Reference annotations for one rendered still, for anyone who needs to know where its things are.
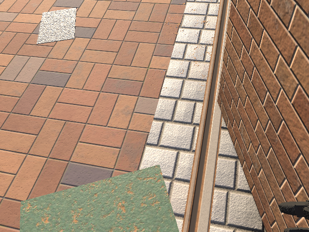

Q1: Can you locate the right robot hand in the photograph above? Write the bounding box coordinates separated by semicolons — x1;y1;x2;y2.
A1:
279;200;309;232

